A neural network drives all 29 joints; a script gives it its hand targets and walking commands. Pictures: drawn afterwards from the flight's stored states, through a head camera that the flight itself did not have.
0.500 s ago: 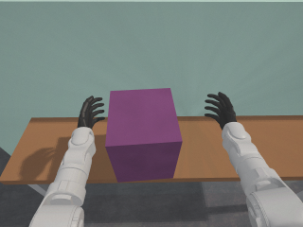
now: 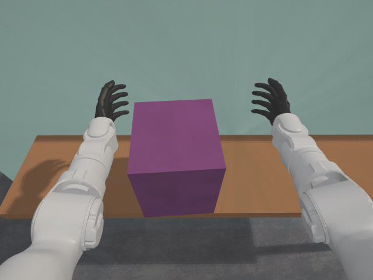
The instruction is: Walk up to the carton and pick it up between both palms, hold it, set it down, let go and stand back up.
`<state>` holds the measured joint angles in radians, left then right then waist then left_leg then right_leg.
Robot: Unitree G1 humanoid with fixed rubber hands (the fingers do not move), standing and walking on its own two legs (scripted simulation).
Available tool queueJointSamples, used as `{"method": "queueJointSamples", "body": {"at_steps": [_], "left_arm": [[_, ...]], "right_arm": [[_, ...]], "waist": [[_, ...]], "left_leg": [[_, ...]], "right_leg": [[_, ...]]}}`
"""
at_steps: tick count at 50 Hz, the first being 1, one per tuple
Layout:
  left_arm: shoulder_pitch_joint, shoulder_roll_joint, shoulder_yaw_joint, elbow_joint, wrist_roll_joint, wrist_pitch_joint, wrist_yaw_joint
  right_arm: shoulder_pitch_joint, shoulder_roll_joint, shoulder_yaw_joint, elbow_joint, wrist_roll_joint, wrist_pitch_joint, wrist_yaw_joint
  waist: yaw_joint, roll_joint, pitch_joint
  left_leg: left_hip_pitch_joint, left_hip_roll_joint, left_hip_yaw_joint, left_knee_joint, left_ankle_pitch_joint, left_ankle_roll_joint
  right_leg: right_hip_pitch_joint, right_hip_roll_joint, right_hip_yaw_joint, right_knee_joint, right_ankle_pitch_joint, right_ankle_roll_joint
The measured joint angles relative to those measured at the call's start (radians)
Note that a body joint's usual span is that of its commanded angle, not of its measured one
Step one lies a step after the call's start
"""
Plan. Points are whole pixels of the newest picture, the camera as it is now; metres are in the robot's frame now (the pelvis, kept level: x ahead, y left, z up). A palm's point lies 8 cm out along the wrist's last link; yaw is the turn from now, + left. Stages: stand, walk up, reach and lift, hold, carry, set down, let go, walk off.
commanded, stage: reach and lift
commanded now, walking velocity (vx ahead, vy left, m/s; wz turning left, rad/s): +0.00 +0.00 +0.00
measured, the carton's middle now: (176, 161) +0.43 +0.07 -0.05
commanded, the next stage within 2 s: none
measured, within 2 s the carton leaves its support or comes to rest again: neither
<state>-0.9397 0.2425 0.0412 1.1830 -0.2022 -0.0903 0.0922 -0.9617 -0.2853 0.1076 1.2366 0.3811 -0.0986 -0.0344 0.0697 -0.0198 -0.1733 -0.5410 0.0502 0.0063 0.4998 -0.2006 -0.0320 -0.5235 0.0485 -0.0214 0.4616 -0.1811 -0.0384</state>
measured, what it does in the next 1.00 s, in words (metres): lowers itself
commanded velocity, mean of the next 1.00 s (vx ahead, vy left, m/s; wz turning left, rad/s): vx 0.00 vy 0.00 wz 0.00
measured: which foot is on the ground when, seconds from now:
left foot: down 0.00-1.00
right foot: down 0.00-1.00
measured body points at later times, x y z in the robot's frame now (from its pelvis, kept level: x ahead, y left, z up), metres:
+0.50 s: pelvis -0.01 +0.00 -0.04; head +0.10 +0.01 +0.40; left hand +0.43 +0.22 -0.01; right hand +0.46 -0.15 -0.01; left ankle +0.01 +0.14 -0.73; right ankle +0.02 -0.09 -0.73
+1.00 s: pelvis -0.01 +0.00 -0.05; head +0.11 +0.00 +0.38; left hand +0.42 +0.21 -0.04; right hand +0.46 -0.11 -0.03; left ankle +0.01 +0.14 -0.73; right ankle +0.01 -0.09 -0.73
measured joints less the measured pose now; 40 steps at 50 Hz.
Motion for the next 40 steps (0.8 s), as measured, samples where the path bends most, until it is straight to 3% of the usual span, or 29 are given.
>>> {"method": "queueJointSamples", "body": {"at_steps": [6, 11, 20, 29, 40], "left_arm": [[-0.028, -0.009, 0.007, 0.078, 0.001, -0.060, -0.008], [-0.027, -0.003, -0.012, 0.178, -0.018, -0.140, -0.018], [-0.006, -0.021, -0.011, 0.253, -0.033, -0.286, -0.010], [-0.036, -0.035, -0.022, 0.275, -0.057, -0.377, -0.003], [0.008, -0.054, 0.030, 0.214, -0.009, -0.407, 0.002]], "right_arm": [[-0.021, -0.006, 0.016, 0.063, 0.008, -0.032, 0.005], [-0.001, 0.017, 0.012, 0.091, -0.001, -0.082, 0.006], [0.030, 0.060, -0.014, 0.130, -0.044, -0.201, -0.001], [0.027, 0.063, -0.027, 0.136, -0.069, -0.297, -0.009], [0.011, 0.091, -0.082, 0.123, -0.144, -0.347, -0.030]], "waist": [[0.004, -0.007, -0.011], [-0.010, -0.010, -0.035], [-0.027, -0.005, -0.078], [-0.012, 0.014, -0.107], [-0.001, 0.030, -0.115]], "left_leg": [[-0.042, 0.002, -0.002, 0.015, -0.001, -0.002], [-0.110, -0.003, -0.010, 0.054, -0.012, -0.002], [-0.310, -0.007, -0.022, 0.181, -0.049, -0.003], [-0.506, -0.012, -0.026, 0.314, -0.087, 0.000], [-0.575, -0.013, -0.028, 0.367, -0.103, -0.001]], "right_leg": [[-0.042, 0.001, -0.002, 0.016, -0.001, -0.001], [-0.111, -0.003, -0.011, 0.063, -0.020, -0.002], [-0.309, -0.010, -0.023, 0.195, -0.063, -0.002], [-0.506, -0.017, -0.028, 0.333, -0.105, -0.001], [-0.574, -0.018, -0.029, 0.386, -0.122, -0.001]]}}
